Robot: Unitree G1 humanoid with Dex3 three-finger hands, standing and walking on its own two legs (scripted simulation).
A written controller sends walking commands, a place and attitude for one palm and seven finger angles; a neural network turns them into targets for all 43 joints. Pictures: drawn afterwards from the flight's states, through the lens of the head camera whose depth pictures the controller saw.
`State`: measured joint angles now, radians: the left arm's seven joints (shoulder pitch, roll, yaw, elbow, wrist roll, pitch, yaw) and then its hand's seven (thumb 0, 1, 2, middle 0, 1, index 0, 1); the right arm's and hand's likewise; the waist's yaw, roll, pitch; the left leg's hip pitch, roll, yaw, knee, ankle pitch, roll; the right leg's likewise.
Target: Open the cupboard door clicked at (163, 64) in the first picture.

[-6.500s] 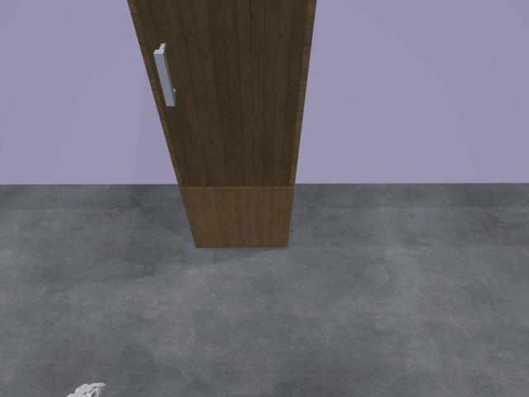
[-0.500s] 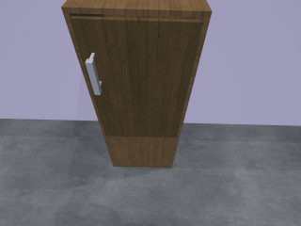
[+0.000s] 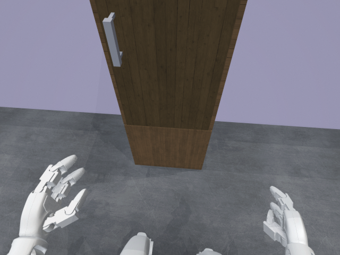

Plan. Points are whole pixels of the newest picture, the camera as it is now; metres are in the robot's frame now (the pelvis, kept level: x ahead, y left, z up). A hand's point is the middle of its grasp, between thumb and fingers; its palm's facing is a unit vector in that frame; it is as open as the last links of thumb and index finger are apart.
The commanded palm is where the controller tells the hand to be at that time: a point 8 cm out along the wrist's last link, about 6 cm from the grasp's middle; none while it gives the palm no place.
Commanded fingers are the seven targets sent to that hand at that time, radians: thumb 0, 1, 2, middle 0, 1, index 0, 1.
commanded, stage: raise the hand with hooked fingers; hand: left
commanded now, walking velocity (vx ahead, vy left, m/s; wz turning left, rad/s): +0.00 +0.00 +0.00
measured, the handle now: (115, 40) +0.63 +0.23 +0.16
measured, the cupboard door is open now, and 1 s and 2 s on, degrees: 0 0 0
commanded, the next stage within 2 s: move the hooked fingers beside the handle in 1.64 s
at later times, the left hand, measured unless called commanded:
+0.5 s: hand (53, 165) +0.26 +0.26 +0.10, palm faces +0.03 -1.00 -0.04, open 11.9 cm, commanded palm +0.23 +0.31 +0.12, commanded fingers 0.00 -0.24 0.41 -0.28 -1.03 -0.28 -1.03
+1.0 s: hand (27, 130) +0.30 +0.31 +0.16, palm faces +0.06 -1.00 -0.03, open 13.9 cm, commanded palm +0.27 +0.35 +0.18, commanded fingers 0.00 -0.50 0.30 -0.30 -1.20 -0.30 -1.20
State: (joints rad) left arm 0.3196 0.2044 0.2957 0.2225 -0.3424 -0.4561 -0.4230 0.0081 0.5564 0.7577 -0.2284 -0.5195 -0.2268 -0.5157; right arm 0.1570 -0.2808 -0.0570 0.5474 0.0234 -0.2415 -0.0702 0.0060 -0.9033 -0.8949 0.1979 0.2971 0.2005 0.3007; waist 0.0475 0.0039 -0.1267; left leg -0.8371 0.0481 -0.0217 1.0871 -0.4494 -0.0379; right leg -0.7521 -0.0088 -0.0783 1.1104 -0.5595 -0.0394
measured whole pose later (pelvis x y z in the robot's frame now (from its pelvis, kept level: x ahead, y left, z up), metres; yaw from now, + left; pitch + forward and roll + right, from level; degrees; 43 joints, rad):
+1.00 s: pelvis +0.02 +0.04 +0.06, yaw +0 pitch +4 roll -2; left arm -0.03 0.39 0.40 0.27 -0.34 -0.10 -0.44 -0.01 -0.48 0.31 -0.30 -1.19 -0.30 -1.18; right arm 0.23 -0.25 0.07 0.58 0.05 -0.20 -0.10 0.01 -0.90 -0.89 0.20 0.30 0.20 0.30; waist 0.04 0.04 -0.06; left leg -0.48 0.03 0.00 0.73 -0.33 0.01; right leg -0.36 -0.02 -0.07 0.67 -0.38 0.01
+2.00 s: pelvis +0.01 +0.02 +0.06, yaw +0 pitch +3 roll -1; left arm -0.30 0.43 0.39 0.52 -0.30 -0.10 -0.45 -0.01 -0.51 0.30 -0.30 -1.20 -0.30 -1.20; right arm 0.25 -0.28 0.06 0.62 0.06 -0.20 -0.12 0.01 -0.90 -0.89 0.20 0.30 0.20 0.30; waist 0.02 0.04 -0.03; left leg -0.46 0.04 -0.01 0.68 -0.28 -0.01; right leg -0.35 0.00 -0.07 0.65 -0.35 -0.01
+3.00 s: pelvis +0.02 +0.04 +0.04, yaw -3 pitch +15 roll -3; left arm -0.92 0.70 0.48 1.23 -0.13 -0.25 -0.44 -0.01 -0.50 0.30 -0.30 -1.20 -0.30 -1.20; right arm 0.41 -0.30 0.04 0.64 0.02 0.02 -0.08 0.00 -0.90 -0.89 0.20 0.30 0.20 0.30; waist -0.14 0.01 -0.07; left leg -0.74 0.06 0.02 0.83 -0.35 0.01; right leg -0.64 0.02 -0.04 0.75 -0.38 0.01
